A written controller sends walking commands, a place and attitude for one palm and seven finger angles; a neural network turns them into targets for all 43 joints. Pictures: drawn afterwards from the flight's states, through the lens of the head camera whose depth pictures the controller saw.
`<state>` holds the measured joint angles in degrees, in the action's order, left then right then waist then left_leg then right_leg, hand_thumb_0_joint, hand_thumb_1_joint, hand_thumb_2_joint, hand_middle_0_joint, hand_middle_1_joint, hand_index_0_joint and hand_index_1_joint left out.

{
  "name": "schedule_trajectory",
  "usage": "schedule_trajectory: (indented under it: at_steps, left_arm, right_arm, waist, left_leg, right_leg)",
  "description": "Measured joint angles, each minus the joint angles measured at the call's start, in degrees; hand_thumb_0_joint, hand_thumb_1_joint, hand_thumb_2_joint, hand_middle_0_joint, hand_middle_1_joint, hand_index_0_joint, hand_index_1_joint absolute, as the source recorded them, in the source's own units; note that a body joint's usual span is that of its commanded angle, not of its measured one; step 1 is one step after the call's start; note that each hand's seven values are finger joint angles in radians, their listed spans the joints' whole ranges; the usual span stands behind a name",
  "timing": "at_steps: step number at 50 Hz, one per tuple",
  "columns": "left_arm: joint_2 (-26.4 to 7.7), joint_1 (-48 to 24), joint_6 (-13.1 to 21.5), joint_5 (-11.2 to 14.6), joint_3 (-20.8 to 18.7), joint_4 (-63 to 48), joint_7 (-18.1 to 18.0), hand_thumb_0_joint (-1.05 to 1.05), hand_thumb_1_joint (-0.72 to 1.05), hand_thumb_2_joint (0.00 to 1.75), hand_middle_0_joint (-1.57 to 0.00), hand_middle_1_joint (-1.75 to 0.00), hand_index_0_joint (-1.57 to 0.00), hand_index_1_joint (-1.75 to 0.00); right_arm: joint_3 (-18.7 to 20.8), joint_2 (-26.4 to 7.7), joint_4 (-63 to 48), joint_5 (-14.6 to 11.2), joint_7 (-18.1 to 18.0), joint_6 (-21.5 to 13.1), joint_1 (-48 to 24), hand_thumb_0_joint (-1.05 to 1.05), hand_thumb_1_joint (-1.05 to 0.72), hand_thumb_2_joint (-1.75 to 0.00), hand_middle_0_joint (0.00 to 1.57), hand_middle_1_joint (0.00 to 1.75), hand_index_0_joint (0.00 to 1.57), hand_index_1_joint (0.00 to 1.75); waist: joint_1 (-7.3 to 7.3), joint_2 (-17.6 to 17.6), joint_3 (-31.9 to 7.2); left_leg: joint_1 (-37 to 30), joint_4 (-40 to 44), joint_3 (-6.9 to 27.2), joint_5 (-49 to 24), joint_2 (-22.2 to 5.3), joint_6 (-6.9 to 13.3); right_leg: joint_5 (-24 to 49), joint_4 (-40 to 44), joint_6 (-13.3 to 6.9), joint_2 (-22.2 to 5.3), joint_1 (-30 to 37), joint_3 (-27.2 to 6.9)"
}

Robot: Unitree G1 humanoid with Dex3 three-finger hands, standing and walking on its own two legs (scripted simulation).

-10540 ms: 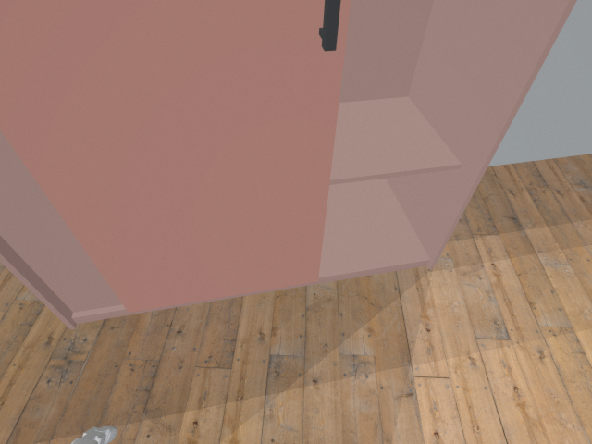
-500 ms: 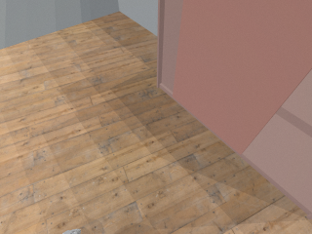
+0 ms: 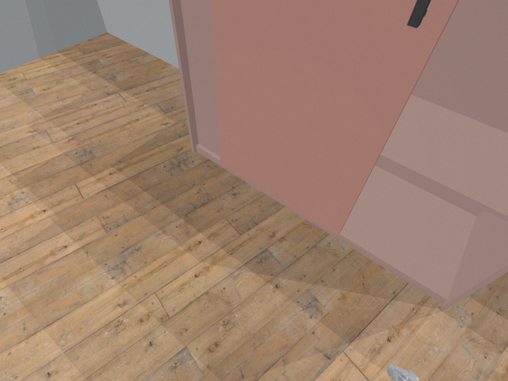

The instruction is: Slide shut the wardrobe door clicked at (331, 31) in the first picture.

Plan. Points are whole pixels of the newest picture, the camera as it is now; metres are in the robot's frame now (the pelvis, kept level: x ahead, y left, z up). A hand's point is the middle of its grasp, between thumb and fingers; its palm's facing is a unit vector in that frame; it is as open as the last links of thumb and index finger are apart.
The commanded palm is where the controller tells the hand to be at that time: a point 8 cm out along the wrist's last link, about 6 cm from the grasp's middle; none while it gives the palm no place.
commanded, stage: turn to face it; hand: left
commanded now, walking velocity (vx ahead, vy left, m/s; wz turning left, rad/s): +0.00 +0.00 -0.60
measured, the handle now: out of the picture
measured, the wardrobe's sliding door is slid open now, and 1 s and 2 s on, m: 0.48 0.48 0.48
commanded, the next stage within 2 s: take the last steps up to it in 0.84 s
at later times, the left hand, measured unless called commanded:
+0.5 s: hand (181, 373) +0.15 +0.14 -0.15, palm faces -0.30 -0.91 -0.27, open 7.4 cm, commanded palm none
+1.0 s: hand out of the picture +0.14 +0.15 -0.18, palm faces -0.43 -0.88 -0.19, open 7.4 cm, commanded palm none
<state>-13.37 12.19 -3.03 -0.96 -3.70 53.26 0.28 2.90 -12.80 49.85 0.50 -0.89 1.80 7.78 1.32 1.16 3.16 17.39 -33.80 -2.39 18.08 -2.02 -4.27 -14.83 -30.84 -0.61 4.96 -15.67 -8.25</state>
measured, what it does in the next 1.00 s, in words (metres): steps on the spot, turning right: right foot, then left foot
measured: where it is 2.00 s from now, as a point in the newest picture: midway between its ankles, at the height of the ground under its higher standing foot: (275, 369)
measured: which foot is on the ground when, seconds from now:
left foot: down 0.00-0.44, up 0.46-0.86, down 0.88-1.00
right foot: down 0.00-0.02, up 0.04-0.44, down 0.46-0.90, up 0.92-1.00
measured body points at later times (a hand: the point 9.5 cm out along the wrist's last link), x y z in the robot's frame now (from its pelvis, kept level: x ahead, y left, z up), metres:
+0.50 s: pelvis -0.02 -0.02 -0.01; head +0.01 -0.06 +0.44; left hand +0.17 +0.18 -0.13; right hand -0.08 -0.28 -0.17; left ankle +0.01 +0.12 -0.71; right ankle -0.05 -0.13 -0.73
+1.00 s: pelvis +0.00 +0.00 +0.00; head +0.03 +0.02 +0.45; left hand +0.17 +0.20 -0.16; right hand -0.05 -0.24 -0.13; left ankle +0.06 +0.08 -0.73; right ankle -0.08 -0.11 -0.68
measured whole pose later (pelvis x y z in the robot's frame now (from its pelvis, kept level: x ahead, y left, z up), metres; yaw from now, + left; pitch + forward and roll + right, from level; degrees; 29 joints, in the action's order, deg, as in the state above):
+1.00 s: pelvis +0.00 +0.00 +0.00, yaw -29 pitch -1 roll -1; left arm -13.5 12.0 -3.7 -1.3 -4.0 56.8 0.0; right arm 1.0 -9.4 53.8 1.6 -1.3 0.6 11.8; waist 0.4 2.6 2.6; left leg 15.1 -31.7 -6.3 16.0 -2.7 2.0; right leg -25.9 -53.0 1.2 2.2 -22.1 -3.5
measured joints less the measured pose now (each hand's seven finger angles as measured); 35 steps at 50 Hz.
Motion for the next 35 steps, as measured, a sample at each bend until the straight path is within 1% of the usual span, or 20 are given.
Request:
schedule_trajectory:
  at_steps: [1,2,3,4,6,7,9,12,15,19,20,22,23,24,25,26,28,31,35]
  left_arm:
    - [-0.5,0.1,-0.3,0.2,-0.3,-0.1,0.0,0.01,0.9,0.9,-0.2,-0.3,-0.21,-0.3]
    - [-1.1,0.0,-0.6,0.3,-0.6,0.0,0.1,0.01,0.9,0.9,-0.2,-0.3,-0.21,-0.3]
    - [-1.5,0.0,-0.9,0.1,-0.9,0.1,0.2,0.01,0.9,0.9,-0.2,-0.3,-0.21,-0.3]
    - [-1.9,0.1,-1.1,-0.1,-1.1,0.2,0.4,0.01,0.9,0.9,-0.2,-0.3,-0.21,-0.3]
    - [-2.5,0.2,-1.4,-0.4,-1.6,0.2,1.0,0.01,0.9,0.9,-0.2,-0.3,-0.21,-0.3]
    - [-2.7,0.2,-1.5,-0.5,-1.8,0.2,1.2,0.01,0.91,0.9,-0.2,-0.3,-0.2,-0.3]
    - [-2.9,0.3,-1.6,-0.5,-1.9,0.0,1.6,0.01,0.91,0.9,-0.2,-0.3,-0.2,-0.3]
    - [-2.7,0.3,-1.9,-0.4,-1.9,-0.1,1.8,0.01,0.91,0.9,-0.2,-0.3,-0.2,-0.3]
    - [-2.1,-0.3,-2.1,-0.3,-1.6,0.0,1.9,0.01,0.91,0.9,-0.19,-0.3,-0.2,-0.3]
    - [-1.0,-2.1,-1.7,-0.2,-1.0,-0.2,1.9,0.01,0.91,0.9,-0.19,-0.3,-0.2,-0.3]
    - [-0.7,-2.7,-1.5,-0.2,-0.8,-0.3,1.9,0.01,0.91,0.9,-0.19,-0.3,-0.2,-0.3]
    - [-0.4,-3.4,-0.5,-0.1,-0.3,-1.0,1.8,0.01,0.91,0.9,-0.19,-0.3,-0.2,-0.3]
    - [-0.2,-3.7,0.3,-0.3,-0.1,-1.1,1.5,0.01,0.91,0.9,-0.19,-0.3,-0.2,-0.3]
    - [0.4,-4.3,0.9,-0.2,0.3,-1.0,1.2,0.01,0.91,0.9,-0.19,-0.3,-0.2,-0.3]
    - [1.0,-4.6,1.3,-0.1,0.6,-1.0,0.9,0.01,0.91,0.9,-0.19,-0.3,-0.2,-0.3]
    - [1.5,-4.7,1.6,0.0,0.8,-1.1,0.6,0.01,0.91,0.9,-0.2,-0.3,-0.2,-0.3]
    - [2.1,-4.6,1.7,0.0,1.0,-1.1,0.1,0.01,0.91,0.9,-0.2,-0.3,-0.2,-0.3]
    - [2.5,-4.3,1.7,0.0,1.3,-0.7,-0.1,0.01,0.9,0.9,-0.2,-0.3,-0.21,-0.3]
    - [2.6,-3.5,1.8,-0.1,1.5,0.0,-0.1,0.01,0.9,0.9,-0.2,-0.3,-0.21,-0.3]
  right_arm:
    - [-0.2,0.3,-0.3,0.1,-0.1,-0.5,0.1,0.0,-0.91,-0.9,0.2,0.3,0.2,0.3]
    - [-0.5,0.7,-0.6,0.3,-0.1,-0.7,0.2,0.0,-0.91,-0.9,0.2,0.3,0.2,0.3]
    - [-0.8,1.0,-0.8,0.5,0.0,-0.7,0.3,0.0,-0.91,-0.9,0.2,0.3,0.2,0.3]
    - [-1.1,1.2,-1.0,0.6,0.0,-0.7,0.6,0.0,-0.91,-0.9,0.2,0.3,0.2,0.3]
    - [-1.5,1.7,-0.9,0.9,-0.1,-0.7,1.5,0.0,-0.91,-0.89,0.21,0.3,0.2,0.3]
    - [-1.7,1.9,-0.8,1.0,-0.1,-0.7,1.9,0.0,-0.91,-0.89,0.21,0.3,0.2,0.3]
    - [-1.7,2.2,-0.3,1.0,-0.1,-0.6,2.8,0.0,-0.91,-0.89,0.21,0.3,0.2,0.3]
    - [-1.4,2.3,0.4,0.9,0.0,-0.7,3.9,0.0,-0.91,-0.89,0.21,0.3,0.2,0.3]
    - [-0.9,2.1,1.3,1.0,0.3,-0.7,4.8,0.0,-0.91,-0.89,0.21,0.3,0.2,0.3]
    - [-0.1,1.2,2.5,1.2,0.6,-0.6,5.9,0.0,-0.91,-0.89,0.21,0.3,0.2,0.3]
    - [0.2,0.9,2.8,1.2,0.7,-0.6,6.3,0.0,-0.91,-0.89,0.21,0.3,0.2,0.3]
    - [0.6,0.1,3.3,1.0,0.9,-0.3,7.4,0.0,-0.91,-0.89,0.21,0.3,0.2,0.3]
    - [0.8,-0.4,3.5,0.8,0.9,0.0,7.9,0.0,-0.91,-0.89,0.21,0.3,0.2,0.3]
    - [1.0,-1.2,3.9,0.7,0.8,0.6,8.0,0.0,-0.91,-0.89,0.21,0.3,0.2,0.3]
    - [1.2,-1.8,4.4,0.7,0.6,1.4,8.0,0.0,-0.91,-0.89,0.21,0.3,0.2,0.3]
    - [1.3,-2.1,4.9,0.6,0.3,2.1,7.9,0.0,-0.91,-0.9,0.21,0.3,0.2,0.3]
    - [1.3,-2.4,5.6,0.8,0.2,2.6,7.4,0.0,-0.91,-0.9,0.2,0.3,0.2,0.3]
    - [1.2,-2.2,5.6,0.8,0.3,2.2,6.5,0.0,-0.91,-0.9,0.2,0.3,0.19,0.3]
    - [0.9,-1.5,5.2,0.8,0.3,1.8,5.1,0.0,-0.91,-0.9,0.2,0.3,0.19,0.3]
  waist:
    - [-0.04,0.7,-0.1]
    - [0.15,1.5,0.1]
    - [0.32,2.0,0.3]
    - [0.32,2.0,0.4]
    - [0.21,2.1,0.5]
    - [0.21,2.1,0.6]
    - [0.18,1.8,0.6]
    - [-0.09,0.9,0.7]
    - [-0.77,-0.1,1.1]
    - [-2.17,-1.6,1.8]
    - [-2.48,-2.0,2.0]
    - [-2.73,-2.5,1.8]
    - [-2.8,-2.9,1.6]
    - [-3.18,-4.1,1.8]
    - [-3.43,-4.7,1.8]
    - [-3.43,-4.9,1.6]
    - [-3.28,-4.6,1.4]
    - [-3.23,-3.9,1.1]
    - [-2.8,-3.0,0.7]
  left_leg:
    - [-0.5,1.8,-0.6,-3.3,0.2,2.0]
    - [-0.3,1.1,-1.5,-3.6,0.3,3.7]
    - [-0.5,0.6,-2.4,-3.0,0.0,4.8]
    - [-0.8,0.7,-3.1,-2.4,-0.5,5.4]
    - [-2.1,2.2,-4.3,-2.3,-1.3,5.6]
    - [-2.7,3.2,-4.8,-2.7,-1.6,5.6]
    - [-3.7,4.8,-5.9,-3.5,-2.3,5.5]
    - [-4.6,6.0,-7.7,-3.9,-3.6,5.4]
    - [-4.8,5.8,-9.6,-3.6,-4.9,4.9]
    - [-4.1,3.4,-12.0,-2.2,-7.1,3.7]
    - [-3.8,2.3,-12.6,-1.7,-7.7,3.3]
    - [-2.7,-0.9,-13.6,-0.1,-8.7,2.2]
    - [-1.5,-3.9,-13.3,1.3,-9.3,1.6]
    - [0.4,-8.2,-10.8,5.4,-9.5,1.0]
    - [2.4,-13.1,-7.9,8.8,-8.7,0.6]
    - [4.3,-17.8,-5.6,10.5,-7.6,0.4]
    - [7.2,-24.3,-2.9,9.4,-6.0,-0.1]
    - [9.2,-26.2,-1.6,6.2,-5.0,-0.9]
    - [9.1,-22.9,-0.6,4.6,-4.0,-1.3]
  right_leg:
    - [-0.7,-1.9,0.3,0.2,-1.1,-0.7]
    - [-4.8,-6.0,0.6,0.1,-2.8,-0.6]
    - [-8.7,-11.8,1.2,0.1,-4.8,0.3]
    - [-10.7,-17.9,1.7,-0.1,-6.9,1.5]
    - [-10.6,-28.0,2.5,-1.2,-9.9,3.8]
    - [-9.7,-31.2,3.0,-2.0,-10.8,4.6]
    - [-8.5,-33.9,3.7,-3.7,-11.5,5.9]
    - [-8.5,-31.7,4.5,-5.8,-10.6,7.4]
    - [-9.7,-25.6,4.5,-7.3,-8.5,9.0]
    - [-10.9,-16.2,3.7,-7.5,-4.8,11.1]
    - [-10.1,-13.2,3.3,-7.3,-3.5,11.6]
    - [-4.0,-4.3,2.3,-6.9,0.2,12.6]
    - [-0.7,-2.2,1.1,-6.6,0.9,12.4]
    - [-1.4,-3.4,0.2,-6.0,0.4,12.5]
    - [-2.9,-4.3,-0.5,-5.6,0.1,12.5]
    - [-3.8,-4.2,-0.8,-5.5,0.1,12.1]
    - [-3.5,-2.4,-1.1,-5.3,0.8,10.9]
    - [-1.4,0.9,-1.2,-4.9,1.9,9.3]
    - [0.1,3.1,-1.5,-4.0,2.7,7.5]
